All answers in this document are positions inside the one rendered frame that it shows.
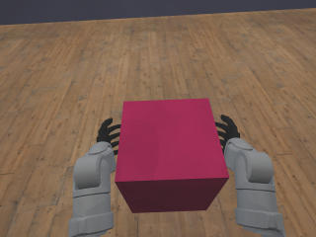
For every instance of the left robot forearm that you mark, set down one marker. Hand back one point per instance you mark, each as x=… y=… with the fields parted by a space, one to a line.
x=91 y=207

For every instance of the left robot hand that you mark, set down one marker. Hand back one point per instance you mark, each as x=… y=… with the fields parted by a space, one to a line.
x=104 y=131

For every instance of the carton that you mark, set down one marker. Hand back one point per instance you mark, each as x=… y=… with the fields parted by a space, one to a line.
x=169 y=156

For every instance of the right robot hand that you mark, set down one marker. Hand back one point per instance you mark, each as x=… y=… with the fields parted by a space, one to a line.
x=231 y=130

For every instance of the right robot forearm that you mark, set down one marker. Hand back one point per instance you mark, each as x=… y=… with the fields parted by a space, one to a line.
x=256 y=195

